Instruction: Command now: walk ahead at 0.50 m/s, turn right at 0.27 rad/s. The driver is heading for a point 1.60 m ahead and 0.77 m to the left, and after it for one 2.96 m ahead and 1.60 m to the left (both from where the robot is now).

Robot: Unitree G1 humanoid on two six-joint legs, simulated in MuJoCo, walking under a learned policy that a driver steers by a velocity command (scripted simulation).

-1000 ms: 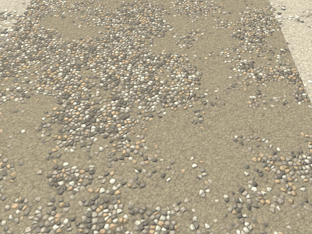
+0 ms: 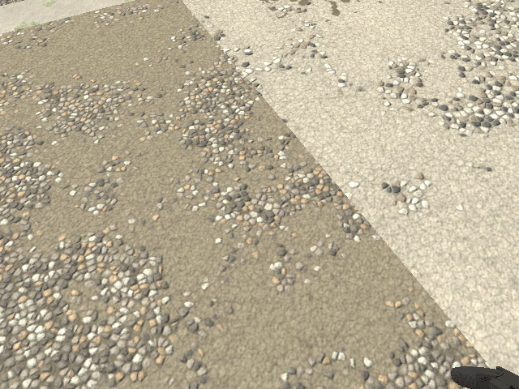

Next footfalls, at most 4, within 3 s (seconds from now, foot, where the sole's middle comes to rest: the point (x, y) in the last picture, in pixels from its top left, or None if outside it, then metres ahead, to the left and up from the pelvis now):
0.38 right None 0.34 -0.13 -0.76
0.86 left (197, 365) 0.53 0.21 -0.76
1.36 right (217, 251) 0.87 0.20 -0.76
1.76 left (136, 288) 0.74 0.41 -0.76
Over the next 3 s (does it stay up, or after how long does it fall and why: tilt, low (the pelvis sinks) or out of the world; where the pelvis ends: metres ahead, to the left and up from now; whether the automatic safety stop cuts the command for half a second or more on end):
stays up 0.97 0.55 0.02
